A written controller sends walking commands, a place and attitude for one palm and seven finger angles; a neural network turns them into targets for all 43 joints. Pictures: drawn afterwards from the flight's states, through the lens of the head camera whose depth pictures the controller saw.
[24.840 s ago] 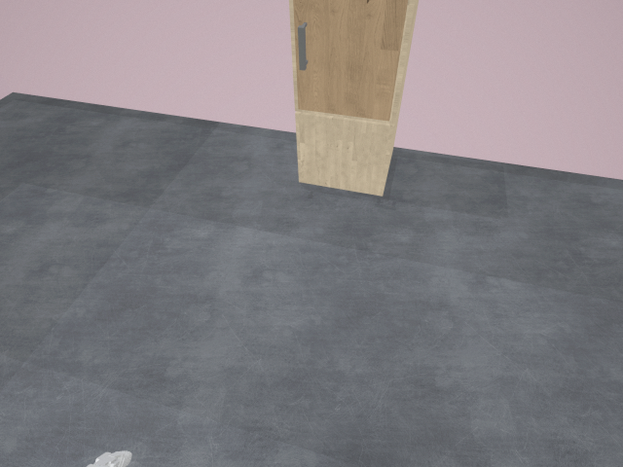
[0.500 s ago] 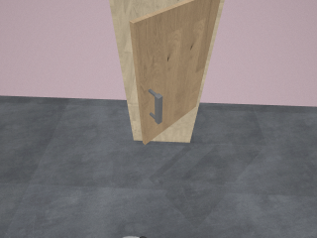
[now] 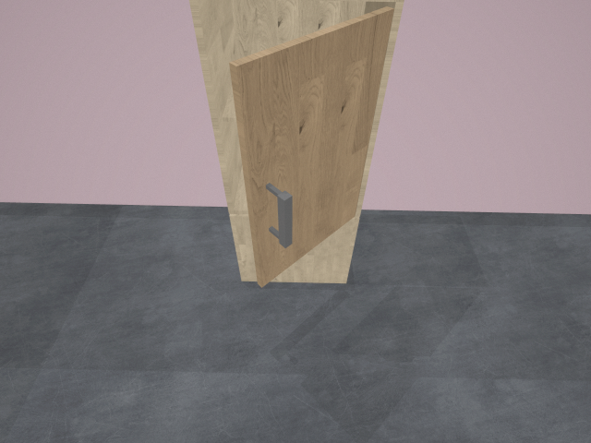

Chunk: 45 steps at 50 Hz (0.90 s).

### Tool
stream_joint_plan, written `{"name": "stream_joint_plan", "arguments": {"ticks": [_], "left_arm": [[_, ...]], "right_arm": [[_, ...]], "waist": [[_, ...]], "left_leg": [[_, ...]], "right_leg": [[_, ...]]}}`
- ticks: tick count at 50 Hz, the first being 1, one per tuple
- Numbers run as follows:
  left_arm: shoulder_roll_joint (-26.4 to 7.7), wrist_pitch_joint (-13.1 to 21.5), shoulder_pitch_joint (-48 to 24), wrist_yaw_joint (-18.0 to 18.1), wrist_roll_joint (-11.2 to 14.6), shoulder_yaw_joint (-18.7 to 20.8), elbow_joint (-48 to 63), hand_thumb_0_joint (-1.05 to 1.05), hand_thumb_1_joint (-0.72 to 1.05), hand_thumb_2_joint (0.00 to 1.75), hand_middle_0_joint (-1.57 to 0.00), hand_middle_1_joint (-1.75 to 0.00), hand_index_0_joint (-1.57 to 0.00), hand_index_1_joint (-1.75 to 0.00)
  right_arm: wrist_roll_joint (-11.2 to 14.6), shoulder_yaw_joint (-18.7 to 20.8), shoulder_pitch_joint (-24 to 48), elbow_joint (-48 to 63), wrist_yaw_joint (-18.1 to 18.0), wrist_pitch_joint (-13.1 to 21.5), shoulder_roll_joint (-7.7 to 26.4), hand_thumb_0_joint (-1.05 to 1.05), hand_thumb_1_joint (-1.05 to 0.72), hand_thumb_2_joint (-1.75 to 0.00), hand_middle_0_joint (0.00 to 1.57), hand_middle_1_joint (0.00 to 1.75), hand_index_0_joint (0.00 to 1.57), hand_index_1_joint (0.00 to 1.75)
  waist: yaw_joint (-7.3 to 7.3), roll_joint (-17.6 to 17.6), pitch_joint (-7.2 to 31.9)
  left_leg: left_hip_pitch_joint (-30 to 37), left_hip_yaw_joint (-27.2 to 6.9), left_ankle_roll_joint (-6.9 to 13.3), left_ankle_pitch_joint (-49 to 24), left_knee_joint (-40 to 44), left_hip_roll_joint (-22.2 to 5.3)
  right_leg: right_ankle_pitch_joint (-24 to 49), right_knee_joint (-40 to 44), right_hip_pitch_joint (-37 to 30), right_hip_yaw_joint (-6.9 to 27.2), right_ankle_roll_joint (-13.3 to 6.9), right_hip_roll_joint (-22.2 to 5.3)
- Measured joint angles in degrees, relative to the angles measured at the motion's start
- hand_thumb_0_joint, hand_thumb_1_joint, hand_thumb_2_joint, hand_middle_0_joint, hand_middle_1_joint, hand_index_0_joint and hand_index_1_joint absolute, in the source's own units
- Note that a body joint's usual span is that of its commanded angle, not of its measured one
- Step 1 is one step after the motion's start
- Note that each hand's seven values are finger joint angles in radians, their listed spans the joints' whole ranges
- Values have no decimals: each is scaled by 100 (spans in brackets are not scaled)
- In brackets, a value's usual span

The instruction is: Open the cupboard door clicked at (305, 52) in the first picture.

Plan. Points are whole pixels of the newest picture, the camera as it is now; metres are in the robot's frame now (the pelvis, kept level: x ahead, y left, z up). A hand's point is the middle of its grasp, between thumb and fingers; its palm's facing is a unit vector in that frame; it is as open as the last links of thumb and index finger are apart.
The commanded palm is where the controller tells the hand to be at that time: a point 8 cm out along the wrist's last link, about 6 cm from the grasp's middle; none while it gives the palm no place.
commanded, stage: let the arm hang, fingers relaxed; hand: left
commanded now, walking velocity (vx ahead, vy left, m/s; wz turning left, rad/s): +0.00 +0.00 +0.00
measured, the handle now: (278, 216) +0.57 +0.06 -0.07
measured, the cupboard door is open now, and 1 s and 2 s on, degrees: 45 45 45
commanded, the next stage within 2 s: look to check the result in 0.04 s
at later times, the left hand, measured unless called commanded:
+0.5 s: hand out of the picture -0.02 +0.15 -0.17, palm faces +0.06 -0.98 -0.20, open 7.4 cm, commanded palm none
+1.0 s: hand out of the picture +0.01 +0.17 -0.18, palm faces -0.04 -0.98 -0.21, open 7.4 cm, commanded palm none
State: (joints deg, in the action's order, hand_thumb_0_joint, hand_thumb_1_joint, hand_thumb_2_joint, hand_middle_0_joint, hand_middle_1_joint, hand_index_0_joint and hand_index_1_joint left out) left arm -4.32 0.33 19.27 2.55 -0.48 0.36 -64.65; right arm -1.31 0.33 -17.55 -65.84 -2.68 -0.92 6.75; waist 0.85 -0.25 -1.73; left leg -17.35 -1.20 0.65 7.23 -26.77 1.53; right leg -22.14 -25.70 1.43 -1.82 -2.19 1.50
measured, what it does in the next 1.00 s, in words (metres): stands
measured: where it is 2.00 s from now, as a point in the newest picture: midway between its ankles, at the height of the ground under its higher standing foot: outside the picture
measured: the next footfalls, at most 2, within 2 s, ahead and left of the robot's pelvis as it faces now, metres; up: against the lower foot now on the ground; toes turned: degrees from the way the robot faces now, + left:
left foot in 1.66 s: +0.14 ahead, +0.07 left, +0.00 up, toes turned -31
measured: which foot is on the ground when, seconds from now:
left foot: down 0.00-1.00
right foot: down 0.00-1.00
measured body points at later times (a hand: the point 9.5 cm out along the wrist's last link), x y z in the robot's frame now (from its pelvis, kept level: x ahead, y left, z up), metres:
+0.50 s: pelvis +0.02 -0.01 +0.00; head +0.03 -0.01 +0.45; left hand -0.02 +0.21 -0.16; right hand +0.02 -0.23 -0.16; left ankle +0.08 +0.11 -0.73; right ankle -0.09 -0.09 -0.73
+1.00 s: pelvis +0.02 -0.01 -0.01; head +0.05 -0.01 +0.44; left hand +0.02 +0.22 -0.16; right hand +0.01 -0.25 -0.16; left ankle +0.08 +0.11 -0.73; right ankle -0.09 -0.09 -0.73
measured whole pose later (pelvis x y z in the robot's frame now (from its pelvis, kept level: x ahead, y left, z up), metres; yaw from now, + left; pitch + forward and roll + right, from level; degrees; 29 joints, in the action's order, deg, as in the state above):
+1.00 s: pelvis +0.02 -0.01 -0.01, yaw -7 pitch -1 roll +0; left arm -8.3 -2.9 18.5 1.5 -1.1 3.6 -61.0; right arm -1.4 2.5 -12.8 -60.8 -3.8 -1.9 9.5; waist -0.4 0.3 -4.4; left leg -19.9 4.2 -0.3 13.6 -34.0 -2.7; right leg -25.2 -31.7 5.6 4.3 -3.0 4.0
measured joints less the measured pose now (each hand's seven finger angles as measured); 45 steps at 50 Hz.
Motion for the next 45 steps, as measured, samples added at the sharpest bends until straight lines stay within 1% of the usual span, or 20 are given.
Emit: {"name": "stream_joint_plan", "arguments": {"ticks": [16,26,37,41,45], "left_arm": [[-221,-27,162,54,12,66,-63,0,90,90,-20,-30,-20,-30],[-252,-30,107,42,9,49,-36,0,90,90,-19,-30,-20,-30],[-260,-15,-13,26,6,37,21,0,90,90,-20,-30,-20,-30],[-243,-89,2,13,-15,101,91,0,90,90,-20,-30,-20,-30],[-264,-220,18,-39,-49,210,201,0,90,90,-20,-30,-20,-30]], "right_arm": [[22,-13,174,26,-50,14,68,0,-91,-90,20,30,20,30],[30,-19,342,56,-51,30,185,0,-91,-90,20,30,20,30],[27,-31,397,60,-43,35,201,0,-91,-90,20,30,20,30],[18,18,425,102,-66,-14,201,0,-91,-90,20,30,20,30],[4,118,461,258,-93,-86,218,0,-91,-90,20,30,20,30]], "waist": [[-59,11,-140],[-89,30,-145],[-88,60,-140],[-131,35,-164],[-136,17,-225]], "left_leg": [[68,2,-55,197,-99,-51],[155,30,-57,231,-64,-36],[192,31,-72,233,-27,-45],[111,123,-89,330,-189,-144],[-48,284,-104,508,-493,-291]], "right_leg": [[-29,190,-191,23,-46,54],[-47,240,-279,47,-48,31],[-26,318,-332,51,-56,37],[-52,199,-229,162,-72,102],[-162,-124,5,349,-92,193]]}}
